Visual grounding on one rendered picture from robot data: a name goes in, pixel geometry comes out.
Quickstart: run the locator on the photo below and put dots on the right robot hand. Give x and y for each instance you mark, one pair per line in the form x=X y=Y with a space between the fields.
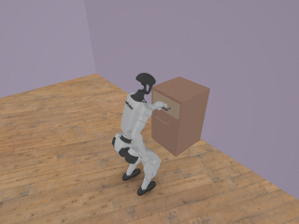
x=149 y=169

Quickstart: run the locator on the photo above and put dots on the robot left forearm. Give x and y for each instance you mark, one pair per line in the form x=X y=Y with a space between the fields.
x=152 y=106

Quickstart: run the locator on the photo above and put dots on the robot left thigh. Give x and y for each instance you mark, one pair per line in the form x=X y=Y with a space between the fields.
x=120 y=134

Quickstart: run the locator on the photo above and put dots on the right robot upper arm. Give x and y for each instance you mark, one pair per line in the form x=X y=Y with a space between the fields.
x=144 y=113

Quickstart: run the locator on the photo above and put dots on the robot left foot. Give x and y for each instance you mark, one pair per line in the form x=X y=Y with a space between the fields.
x=134 y=173

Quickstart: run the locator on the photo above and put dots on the left robot hand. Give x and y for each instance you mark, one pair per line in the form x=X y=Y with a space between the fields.
x=160 y=104

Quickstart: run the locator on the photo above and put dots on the robot right forearm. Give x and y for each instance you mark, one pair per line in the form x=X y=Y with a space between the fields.
x=142 y=153

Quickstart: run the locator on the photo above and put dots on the cabinet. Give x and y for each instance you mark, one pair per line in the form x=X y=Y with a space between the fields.
x=180 y=134

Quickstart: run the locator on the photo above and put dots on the drawer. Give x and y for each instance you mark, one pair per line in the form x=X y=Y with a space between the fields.
x=175 y=107

